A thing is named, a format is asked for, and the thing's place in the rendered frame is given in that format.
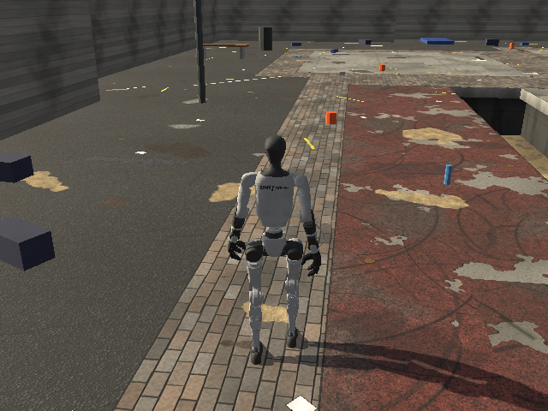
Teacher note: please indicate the robot left hand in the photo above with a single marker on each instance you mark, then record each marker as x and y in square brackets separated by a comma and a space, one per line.
[232, 247]

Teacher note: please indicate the left robot forearm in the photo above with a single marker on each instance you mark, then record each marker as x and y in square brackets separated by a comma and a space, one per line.
[236, 228]

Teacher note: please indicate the robot right upper arm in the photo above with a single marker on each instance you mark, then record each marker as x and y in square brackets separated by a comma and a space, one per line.
[304, 195]

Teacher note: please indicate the robot head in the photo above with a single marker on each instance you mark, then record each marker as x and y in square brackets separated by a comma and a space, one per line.
[275, 147]

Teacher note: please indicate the right robot shin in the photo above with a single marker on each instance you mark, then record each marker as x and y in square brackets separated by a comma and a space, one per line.
[292, 308]

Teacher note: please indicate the right robot forearm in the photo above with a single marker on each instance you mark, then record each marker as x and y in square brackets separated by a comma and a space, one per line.
[311, 235]

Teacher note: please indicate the robot right hand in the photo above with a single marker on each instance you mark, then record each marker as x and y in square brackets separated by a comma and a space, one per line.
[316, 262]

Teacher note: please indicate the robot left upper arm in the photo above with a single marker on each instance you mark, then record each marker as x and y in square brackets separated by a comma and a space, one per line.
[247, 181]

